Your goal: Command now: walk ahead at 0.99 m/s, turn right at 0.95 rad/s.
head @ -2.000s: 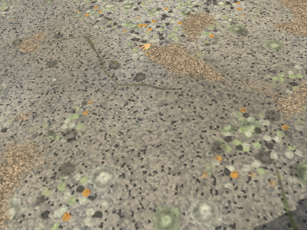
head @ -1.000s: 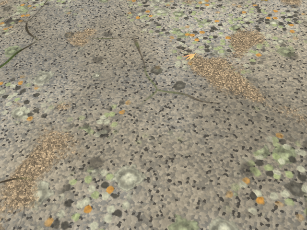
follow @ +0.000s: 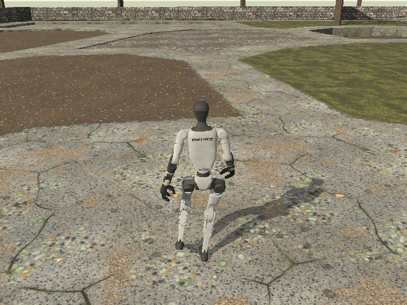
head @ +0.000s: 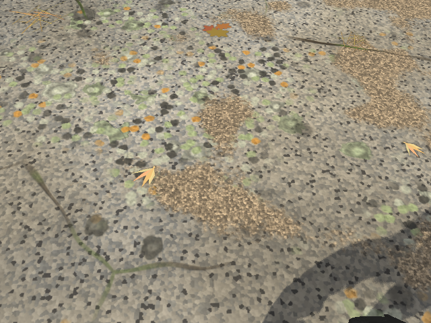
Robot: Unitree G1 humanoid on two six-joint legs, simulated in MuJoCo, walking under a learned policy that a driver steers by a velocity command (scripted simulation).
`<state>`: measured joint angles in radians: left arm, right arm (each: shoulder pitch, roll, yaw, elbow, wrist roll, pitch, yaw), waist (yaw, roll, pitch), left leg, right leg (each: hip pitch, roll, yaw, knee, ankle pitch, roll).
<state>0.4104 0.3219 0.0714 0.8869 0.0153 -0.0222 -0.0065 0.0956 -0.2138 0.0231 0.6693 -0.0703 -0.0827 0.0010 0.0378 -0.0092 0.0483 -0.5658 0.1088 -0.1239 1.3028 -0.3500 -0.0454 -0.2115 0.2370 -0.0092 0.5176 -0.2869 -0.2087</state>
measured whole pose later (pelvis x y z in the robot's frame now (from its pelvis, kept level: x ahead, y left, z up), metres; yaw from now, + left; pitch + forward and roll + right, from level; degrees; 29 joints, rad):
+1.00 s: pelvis +0.60 +0.04 +0.01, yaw -14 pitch -1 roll -1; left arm 0.24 0.20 0.00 0.96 0.01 -0.01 0.01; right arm 0.21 -0.21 0.00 0.95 -0.03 0.04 -0.03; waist 0.01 0.01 0.02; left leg -0.25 0.01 -0.03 0.54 -0.26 -0.01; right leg -0.32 0.08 -0.02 0.46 -0.12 -0.07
